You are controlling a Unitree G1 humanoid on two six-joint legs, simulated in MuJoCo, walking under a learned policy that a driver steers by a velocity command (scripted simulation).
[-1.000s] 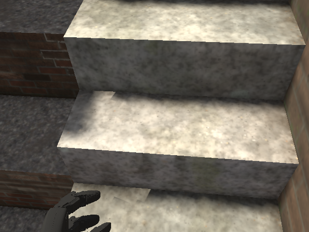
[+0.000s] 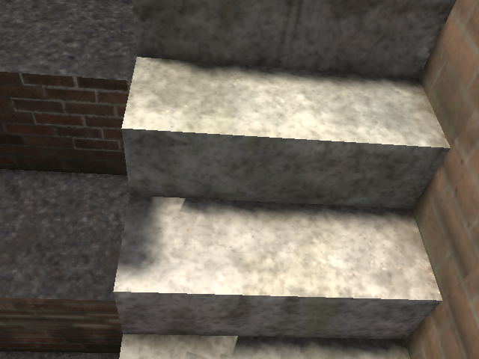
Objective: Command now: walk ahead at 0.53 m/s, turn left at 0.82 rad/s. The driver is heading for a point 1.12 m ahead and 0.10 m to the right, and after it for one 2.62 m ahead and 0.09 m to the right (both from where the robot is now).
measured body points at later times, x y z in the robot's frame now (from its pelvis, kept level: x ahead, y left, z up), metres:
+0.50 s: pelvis +0.02 -0.04 +0.01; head +0.04 -0.06 +0.46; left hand +0.17 +0.23 -0.06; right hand +0.22 -0.24 -0.10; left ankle +0.02 +0.08 -0.70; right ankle +0.06 -0.11 -0.72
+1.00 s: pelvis +0.04 -0.05 -0.01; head +0.06 -0.09 +0.43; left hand +0.22 +0.23 -0.08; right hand +0.16 -0.31 -0.13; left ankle +0.03 +0.08 -0.72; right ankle +0.02 -0.15 -0.72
